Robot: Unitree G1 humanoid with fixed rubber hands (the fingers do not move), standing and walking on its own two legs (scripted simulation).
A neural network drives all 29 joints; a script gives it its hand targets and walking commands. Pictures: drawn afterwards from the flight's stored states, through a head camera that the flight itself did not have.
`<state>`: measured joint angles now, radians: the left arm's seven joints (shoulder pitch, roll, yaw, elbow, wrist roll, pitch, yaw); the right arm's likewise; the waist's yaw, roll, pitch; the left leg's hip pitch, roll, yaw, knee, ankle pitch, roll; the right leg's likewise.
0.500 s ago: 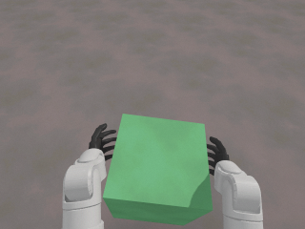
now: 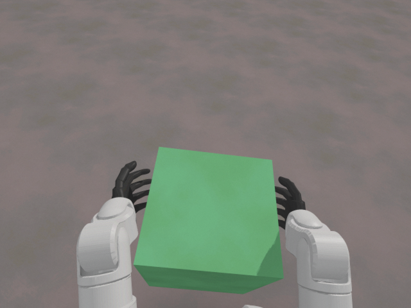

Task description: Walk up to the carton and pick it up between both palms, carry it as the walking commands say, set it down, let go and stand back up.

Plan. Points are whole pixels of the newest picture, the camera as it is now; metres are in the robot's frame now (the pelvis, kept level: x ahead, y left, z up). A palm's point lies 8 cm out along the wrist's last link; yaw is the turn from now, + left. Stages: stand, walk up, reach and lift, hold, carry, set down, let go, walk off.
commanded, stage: carry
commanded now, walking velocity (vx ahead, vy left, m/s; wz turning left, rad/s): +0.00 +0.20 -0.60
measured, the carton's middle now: (205, 228) +0.28 +0.01 +0.00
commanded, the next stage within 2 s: none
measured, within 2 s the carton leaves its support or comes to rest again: neither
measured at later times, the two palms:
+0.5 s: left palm (115, 199) +0.29 +0.18 +0.08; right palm (282, 261) +0.19 -0.10 +0.08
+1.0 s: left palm (115, 205) +0.27 +0.17 +0.10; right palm out of the picture +0.12 -0.08 +0.08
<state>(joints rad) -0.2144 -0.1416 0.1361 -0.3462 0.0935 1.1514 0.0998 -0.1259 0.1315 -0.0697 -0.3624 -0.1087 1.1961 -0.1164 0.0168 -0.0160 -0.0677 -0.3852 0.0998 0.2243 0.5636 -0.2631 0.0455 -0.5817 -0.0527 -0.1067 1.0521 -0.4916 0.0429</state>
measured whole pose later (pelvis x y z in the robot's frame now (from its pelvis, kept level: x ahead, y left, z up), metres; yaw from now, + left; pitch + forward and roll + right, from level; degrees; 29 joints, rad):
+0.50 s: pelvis -0.02 +0.11 -0.01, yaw -16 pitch +5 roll +1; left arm -0.22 -0.14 0.14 -0.35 0.13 1.16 0.08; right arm -0.15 0.13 -0.07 -0.34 -0.11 1.21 -0.12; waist 0.00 -0.08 -0.08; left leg -0.38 0.03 0.12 0.55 -0.26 -0.02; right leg -0.55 -0.10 0.05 0.78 -0.41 0.04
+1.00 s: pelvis -0.04 +0.16 +0.00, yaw -25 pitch +2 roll +0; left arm -0.23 -0.15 0.12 -0.28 0.13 1.16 0.09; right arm -0.14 0.13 -0.09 -0.34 -0.12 1.25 -0.11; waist -0.02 0.00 -0.08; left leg -0.35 0.07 0.25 0.56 -0.25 0.05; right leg -0.32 -0.06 -0.13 0.55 -0.27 0.01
